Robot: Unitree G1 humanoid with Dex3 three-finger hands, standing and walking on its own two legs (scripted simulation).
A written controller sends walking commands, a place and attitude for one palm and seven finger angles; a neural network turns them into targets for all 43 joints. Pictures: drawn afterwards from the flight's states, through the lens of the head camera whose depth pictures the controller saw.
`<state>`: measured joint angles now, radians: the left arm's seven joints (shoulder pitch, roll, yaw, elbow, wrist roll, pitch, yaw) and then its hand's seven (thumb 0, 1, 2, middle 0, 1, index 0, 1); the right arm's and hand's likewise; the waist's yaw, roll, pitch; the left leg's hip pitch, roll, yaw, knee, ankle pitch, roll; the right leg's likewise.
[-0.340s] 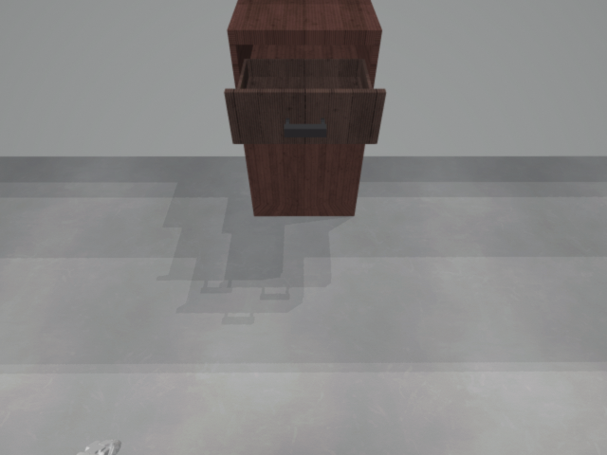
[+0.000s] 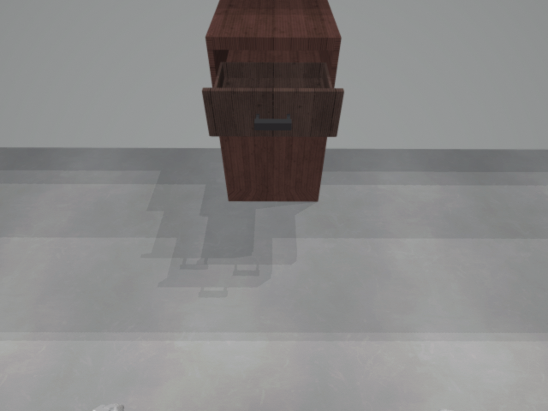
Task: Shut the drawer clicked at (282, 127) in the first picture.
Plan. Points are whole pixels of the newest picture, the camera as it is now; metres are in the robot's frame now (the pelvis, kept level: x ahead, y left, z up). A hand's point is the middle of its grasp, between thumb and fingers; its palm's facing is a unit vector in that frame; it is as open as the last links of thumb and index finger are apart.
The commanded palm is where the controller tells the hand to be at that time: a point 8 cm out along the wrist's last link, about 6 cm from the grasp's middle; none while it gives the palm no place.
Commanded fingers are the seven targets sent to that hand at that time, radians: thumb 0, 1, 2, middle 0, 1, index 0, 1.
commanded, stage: stand and wait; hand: left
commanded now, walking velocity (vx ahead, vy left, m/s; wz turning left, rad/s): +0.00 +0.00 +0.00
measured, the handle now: (273, 120) +0.93 +0.07 -0.08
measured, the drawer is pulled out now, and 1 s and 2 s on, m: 0.29 0.29 0.29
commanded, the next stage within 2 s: look at it before walking up in 0.48 s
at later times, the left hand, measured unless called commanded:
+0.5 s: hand out of the picture +0.05 +0.24 -0.15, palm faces -0.02 -0.94 -0.35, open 7.4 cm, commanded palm none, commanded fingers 0.00 0.90 0.90 -0.20 -0.30 -0.20 -0.30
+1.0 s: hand out of the picture +0.06 +0.25 -0.15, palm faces -0.03 -0.94 -0.34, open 7.4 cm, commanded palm none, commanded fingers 0.00 0.90 0.90 -0.20 -0.30 -0.20 -0.30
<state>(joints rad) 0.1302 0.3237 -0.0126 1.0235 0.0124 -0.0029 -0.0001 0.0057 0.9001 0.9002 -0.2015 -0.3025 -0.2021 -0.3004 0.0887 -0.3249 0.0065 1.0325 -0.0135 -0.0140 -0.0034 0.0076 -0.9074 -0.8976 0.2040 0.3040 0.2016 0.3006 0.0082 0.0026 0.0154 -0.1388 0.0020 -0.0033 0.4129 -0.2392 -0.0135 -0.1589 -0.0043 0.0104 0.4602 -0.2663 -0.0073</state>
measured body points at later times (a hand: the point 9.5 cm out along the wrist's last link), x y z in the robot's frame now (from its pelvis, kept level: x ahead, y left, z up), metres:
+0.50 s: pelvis -0.02 -0.01 +0.00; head -0.02 -0.01 +0.45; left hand +0.05 +0.29 -0.13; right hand +0.05 -0.30 -0.14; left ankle -0.01 +0.13 -0.74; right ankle -0.01 -0.11 -0.74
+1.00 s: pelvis -0.02 +0.00 +0.00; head -0.01 -0.01 +0.45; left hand +0.06 +0.29 -0.13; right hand +0.06 -0.29 -0.13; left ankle -0.01 +0.13 -0.74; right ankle -0.01 -0.11 -0.74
